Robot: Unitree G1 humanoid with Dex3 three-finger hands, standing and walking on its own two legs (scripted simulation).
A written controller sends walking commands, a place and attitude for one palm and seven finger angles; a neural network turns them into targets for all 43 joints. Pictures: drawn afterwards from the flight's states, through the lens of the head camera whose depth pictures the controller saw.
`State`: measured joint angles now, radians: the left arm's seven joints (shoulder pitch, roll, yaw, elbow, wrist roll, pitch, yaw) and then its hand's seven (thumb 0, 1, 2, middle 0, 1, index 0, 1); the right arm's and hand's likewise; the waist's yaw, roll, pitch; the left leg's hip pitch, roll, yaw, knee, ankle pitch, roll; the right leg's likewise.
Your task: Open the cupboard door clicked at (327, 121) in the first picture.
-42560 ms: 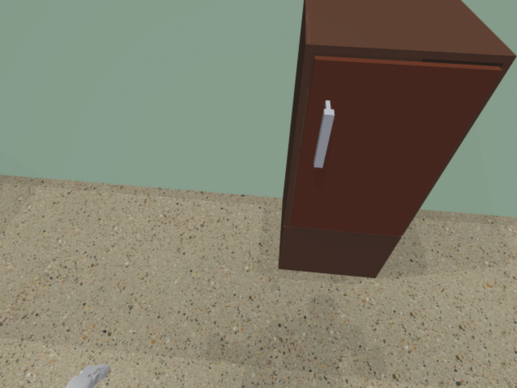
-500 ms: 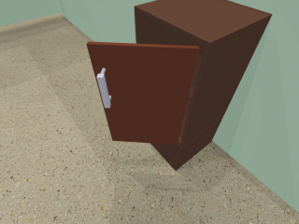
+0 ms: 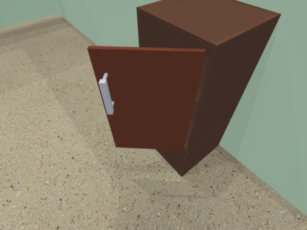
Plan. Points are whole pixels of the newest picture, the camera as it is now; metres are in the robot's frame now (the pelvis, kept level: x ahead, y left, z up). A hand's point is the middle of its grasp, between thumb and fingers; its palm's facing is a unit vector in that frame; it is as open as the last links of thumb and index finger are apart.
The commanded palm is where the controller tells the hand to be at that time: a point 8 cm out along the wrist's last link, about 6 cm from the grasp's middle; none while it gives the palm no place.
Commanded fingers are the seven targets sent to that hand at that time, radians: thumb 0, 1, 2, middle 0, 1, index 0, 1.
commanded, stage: raise the hand with hooked fingers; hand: left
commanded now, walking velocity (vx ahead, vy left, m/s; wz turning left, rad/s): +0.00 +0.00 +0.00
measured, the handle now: (108, 94) +0.56 +0.21 +0.01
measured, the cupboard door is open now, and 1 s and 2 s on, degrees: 48 48 48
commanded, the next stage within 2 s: none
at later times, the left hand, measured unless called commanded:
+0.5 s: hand out of the picture +0.13 +0.21 -0.06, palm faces +0.14 -0.99 -0.03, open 9.1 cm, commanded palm +0.14 +0.26 -0.04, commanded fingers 0.00 0.27 0.63 -0.25 -0.70 -0.25 -0.70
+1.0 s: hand (67, 198) +0.20 +0.24 -0.03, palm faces +0.01 -1.00 -0.06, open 12.2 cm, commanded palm +0.18 +0.30 -0.01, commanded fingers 0.00 -0.31 0.38 -0.29 -1.08 -0.29 -1.08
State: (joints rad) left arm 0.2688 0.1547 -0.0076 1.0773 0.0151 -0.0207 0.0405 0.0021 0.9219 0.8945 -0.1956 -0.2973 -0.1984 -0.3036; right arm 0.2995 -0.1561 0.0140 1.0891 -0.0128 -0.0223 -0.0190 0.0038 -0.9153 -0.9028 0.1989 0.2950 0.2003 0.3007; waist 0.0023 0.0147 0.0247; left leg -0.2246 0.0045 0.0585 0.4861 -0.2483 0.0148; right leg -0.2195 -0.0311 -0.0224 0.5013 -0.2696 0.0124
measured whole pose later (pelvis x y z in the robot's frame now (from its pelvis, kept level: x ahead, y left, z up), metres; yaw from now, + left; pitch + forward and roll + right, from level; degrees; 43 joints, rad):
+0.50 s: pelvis -0.02 -0.02 -0.09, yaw +3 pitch +13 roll -2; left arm 0.48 0.22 0.26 0.08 -0.32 -0.55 -0.40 0.01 0.49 0.72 -0.23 -0.56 -0.23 -0.57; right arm 0.13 -0.26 -0.06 0.51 0.01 -0.27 -0.04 0.01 -0.91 -0.90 0.20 0.30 0.20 0.30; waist 0.07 -0.03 -0.12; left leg -0.89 0.04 -0.05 1.19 -0.53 -0.03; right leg -0.83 -0.01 -0.11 1.16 -0.55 -0.03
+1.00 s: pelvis -0.03 +0.00 -0.08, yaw +2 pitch +13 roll -3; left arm 0.26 0.32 0.32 0.15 -0.34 -0.37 -0.43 0.00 -0.09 0.47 -0.26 -0.93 -0.27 -0.94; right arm 0.30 -0.29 -0.01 0.58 0.05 -0.23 -0.07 0.01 -0.91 -0.90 0.20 0.30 0.20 0.30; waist -0.01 0.02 -0.10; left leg -0.86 0.03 -0.01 1.10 -0.47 0.02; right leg -0.80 -0.02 -0.08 1.05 -0.48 0.01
